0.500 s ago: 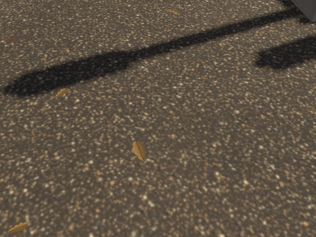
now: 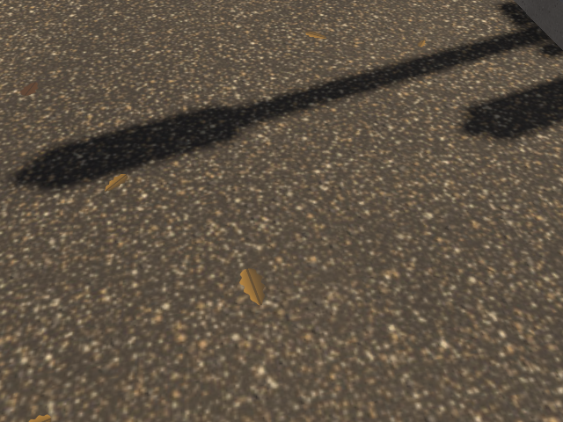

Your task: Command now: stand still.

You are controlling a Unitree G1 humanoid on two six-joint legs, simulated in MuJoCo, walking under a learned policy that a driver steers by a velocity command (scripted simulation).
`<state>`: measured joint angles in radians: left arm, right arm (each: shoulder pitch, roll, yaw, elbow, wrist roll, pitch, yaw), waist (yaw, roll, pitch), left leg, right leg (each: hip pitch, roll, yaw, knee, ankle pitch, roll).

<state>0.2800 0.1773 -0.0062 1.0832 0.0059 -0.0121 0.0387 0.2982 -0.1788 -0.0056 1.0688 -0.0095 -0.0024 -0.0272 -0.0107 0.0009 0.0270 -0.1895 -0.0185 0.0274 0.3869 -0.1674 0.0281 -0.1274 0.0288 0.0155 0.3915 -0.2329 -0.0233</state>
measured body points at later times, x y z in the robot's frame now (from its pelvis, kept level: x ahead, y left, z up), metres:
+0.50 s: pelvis +0.01 +0.00 +0.00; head +0.01 +0.00 +0.45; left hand -0.02 +0.21 -0.16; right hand -0.01 -0.22 -0.16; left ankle +0.03 +0.10 -0.74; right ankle -0.01 -0.11 -0.74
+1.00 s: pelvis +0.01 +0.00 +0.00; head +0.02 +0.00 +0.45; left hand -0.03 +0.20 -0.16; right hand -0.02 -0.21 -0.16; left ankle +0.03 +0.10 -0.74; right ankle -0.01 -0.11 -0.74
